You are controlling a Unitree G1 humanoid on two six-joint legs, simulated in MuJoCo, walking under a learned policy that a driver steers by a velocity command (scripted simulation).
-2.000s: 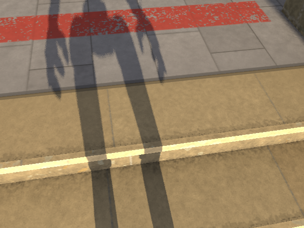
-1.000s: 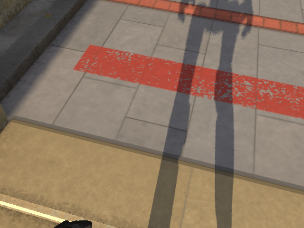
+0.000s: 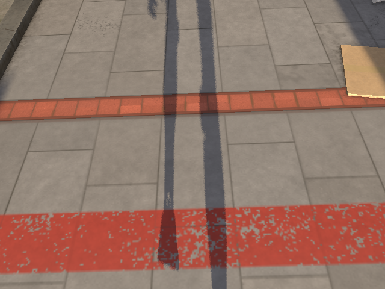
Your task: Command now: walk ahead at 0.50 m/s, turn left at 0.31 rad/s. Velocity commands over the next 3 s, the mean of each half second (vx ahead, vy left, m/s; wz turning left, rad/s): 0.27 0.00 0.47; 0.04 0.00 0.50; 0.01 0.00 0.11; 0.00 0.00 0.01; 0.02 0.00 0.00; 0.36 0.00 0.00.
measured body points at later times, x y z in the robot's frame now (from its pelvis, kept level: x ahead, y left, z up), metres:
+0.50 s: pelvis +0.24 +0.00 +0.00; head +0.27 +0.03 +0.45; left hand +0.36 +0.28 -0.11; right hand +0.37 -0.25 -0.11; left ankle +0.24 +0.05 -0.74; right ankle +0.38 -0.15 -0.66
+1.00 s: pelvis +0.32 -0.05 +0.00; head +0.35 -0.06 +0.45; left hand +0.28 +0.24 -0.09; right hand +0.57 -0.21 -0.12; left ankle +0.22 +0.05 -0.67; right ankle +0.40 -0.11 -0.74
